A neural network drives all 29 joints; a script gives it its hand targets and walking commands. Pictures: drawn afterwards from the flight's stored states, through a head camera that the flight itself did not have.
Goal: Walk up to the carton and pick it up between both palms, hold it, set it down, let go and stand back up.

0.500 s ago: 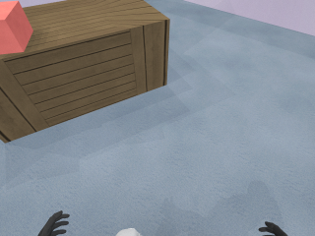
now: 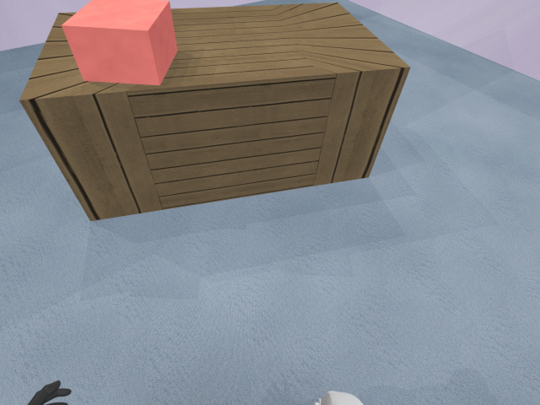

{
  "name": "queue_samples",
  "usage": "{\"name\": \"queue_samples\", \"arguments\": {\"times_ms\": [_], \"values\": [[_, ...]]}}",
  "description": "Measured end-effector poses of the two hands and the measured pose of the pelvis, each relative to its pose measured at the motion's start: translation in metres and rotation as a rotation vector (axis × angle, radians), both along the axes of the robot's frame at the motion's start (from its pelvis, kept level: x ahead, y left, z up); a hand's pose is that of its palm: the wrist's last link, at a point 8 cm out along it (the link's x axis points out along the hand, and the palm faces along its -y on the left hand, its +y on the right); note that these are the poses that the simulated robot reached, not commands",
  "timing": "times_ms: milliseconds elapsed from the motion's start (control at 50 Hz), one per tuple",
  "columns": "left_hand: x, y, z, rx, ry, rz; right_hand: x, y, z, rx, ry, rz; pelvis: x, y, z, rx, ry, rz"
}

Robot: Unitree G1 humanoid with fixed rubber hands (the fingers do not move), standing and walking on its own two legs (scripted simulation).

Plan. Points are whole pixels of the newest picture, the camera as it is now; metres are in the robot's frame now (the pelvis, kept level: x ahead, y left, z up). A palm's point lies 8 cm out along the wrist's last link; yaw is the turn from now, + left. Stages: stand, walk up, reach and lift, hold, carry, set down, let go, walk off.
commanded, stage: walk up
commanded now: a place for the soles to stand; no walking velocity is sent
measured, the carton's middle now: (127, 39) +1.28 +0.52 -0.04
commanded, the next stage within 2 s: none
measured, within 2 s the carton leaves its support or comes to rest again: neither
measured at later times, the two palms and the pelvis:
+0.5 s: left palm (32, 350) +0.20 +0.35 -0.03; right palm (442, 335) +0.26 -0.30 -0.10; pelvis +0.15 +0.00 +0.01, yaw +5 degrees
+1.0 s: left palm (21, 313) +0.28 +0.43 -0.08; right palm (374, 253) +0.41 -0.21 -0.09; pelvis +0.27 +0.08 +0.00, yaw +13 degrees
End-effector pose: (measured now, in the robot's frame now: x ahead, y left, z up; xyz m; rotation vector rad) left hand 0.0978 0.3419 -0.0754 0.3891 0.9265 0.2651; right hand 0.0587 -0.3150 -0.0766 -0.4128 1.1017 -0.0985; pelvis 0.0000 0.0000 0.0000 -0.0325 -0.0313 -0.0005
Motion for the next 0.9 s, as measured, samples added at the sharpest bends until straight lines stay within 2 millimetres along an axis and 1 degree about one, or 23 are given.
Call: {"name": "queue_samples", "arguments": {"times_ms": [100,180,240,300,380,460,520,580,620,660,700,740,800,860,900], "values": [[0.015,-0.001,0.004,0.020,0.018,0.025,0.035,-0.001,-0.008,0.020,0.017,0.031,0.027,-0.005,0.000,0.018,0.024,0.028],[0.039,-0.011,0.009,0.044,0.020,0.017,0.063,-0.010,-0.019,0.044,0.035,0.038,0.053,-0.016,-0.003,0.041,0.056,0.034],[0.055,-0.020,0.014,0.062,0.006,0.004,0.090,-0.014,-0.029,0.066,0.028,0.052,0.074,-0.025,-0.006,0.042,0.055,0.048],[0.065,-0.021,0.027,0.082,0.001,0.013,0.120,-0.011,-0.028,0.086,0.004,0.074,0.094,-0.026,-0.001,0.055,0.043,0.067],[0.080,-0.013,0.043,0.111,0.011,0.028,0.155,-0.005,-0.027,0.103,-0.009,0.097,0.117,-0.021,0.006,0.062,0.044,0.083],[0.098,0.000,0.049,0.122,0.017,0.037,0.182,0.007,-0.027,0.107,-0.013,0.109,0.140,-0.009,0.009,0.053,0.045,0.090],[0.111,0.013,0.045,0.113,0.014,0.044,0.204,0.020,-0.025,0.098,-0.025,0.118,0.156,0.003,0.007,0.039,0.041,0.098],[0.122,0.029,0.031,0.090,0.019,0.055,0.228,0.036,-0.023,0.076,-0.033,0.134,0.170,0.020,0.002,0.015,0.049,0.109],[0.126,0.042,0.017,0.067,0.026,0.074,0.244,0.048,-0.022,0.055,-0.034,0.150,0.180,0.033,-0.004,0.000,0.051,0.124],[0.130,0.056,-0.001,0.043,0.026,0.101,0.258,0.063,-0.024,0.032,-0.035,0.168,0.191,0.048,-0.014,0.000,0.035,0.143],[0.133,0.063,-0.013,0.014,0.040,0.118,0.269,0.076,-0.021,0.023,-0.046,0.175,0.200,0.059,-0.016,0.022,0.013,0.159],[0.137,0.067,-0.014,-0.005,0.048,0.122,0.278,0.085,-0.013,0.014,-0.051,0.184,0.208,0.067,-0.012,0.009,0.002,0.170],[0.144,0.075,-0.012,-0.021,0.047,0.136,0.293,0.093,-0.001,-0.012,-0.051,0.194,0.220,0.075,-0.005,-0.004,0.002,0.184],[0.151,0.081,-0.010,-0.028,0.049,0.152,0.311,0.100,0.003,-0.018,-0.052,0.212,0.234,0.081,-0.002,-0.003,0.002,0.202],[0.157,0.083,-0.007,-0.025,0.052,0.162,0.323,0.104,0.002,-0.012,-0.054,0.223,0.244,0.084,-0.001,0.004,0.002,0.212]]}}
